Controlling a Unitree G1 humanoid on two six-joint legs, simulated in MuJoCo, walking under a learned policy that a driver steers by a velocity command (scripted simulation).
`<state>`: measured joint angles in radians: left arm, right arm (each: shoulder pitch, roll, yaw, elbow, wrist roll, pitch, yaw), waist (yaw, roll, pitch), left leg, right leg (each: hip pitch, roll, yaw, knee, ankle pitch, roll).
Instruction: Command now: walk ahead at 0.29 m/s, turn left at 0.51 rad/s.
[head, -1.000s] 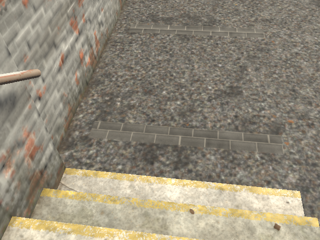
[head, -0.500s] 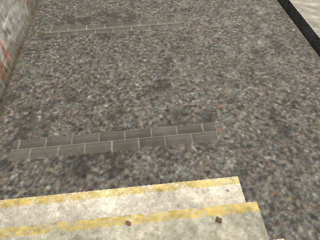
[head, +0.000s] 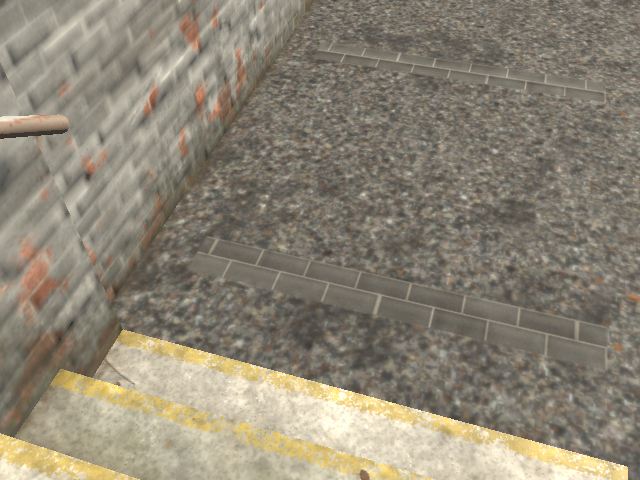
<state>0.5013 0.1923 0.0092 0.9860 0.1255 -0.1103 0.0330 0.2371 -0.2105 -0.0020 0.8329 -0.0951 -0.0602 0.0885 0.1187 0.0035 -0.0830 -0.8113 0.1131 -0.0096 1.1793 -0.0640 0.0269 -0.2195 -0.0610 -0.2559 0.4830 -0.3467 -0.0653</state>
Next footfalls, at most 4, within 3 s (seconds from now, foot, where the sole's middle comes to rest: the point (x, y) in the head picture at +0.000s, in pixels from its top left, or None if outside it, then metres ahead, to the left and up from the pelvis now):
0.18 left None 0.11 0.20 -0.77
0.54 right None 0.33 0.03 -0.96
0.94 left None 0.63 0.22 -1.14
1.60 right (392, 435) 0.89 -0.06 -1.33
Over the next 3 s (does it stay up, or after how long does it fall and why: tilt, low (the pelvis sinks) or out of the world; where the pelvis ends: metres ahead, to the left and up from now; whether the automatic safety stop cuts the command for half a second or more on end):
stays up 1.36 -0.07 -0.76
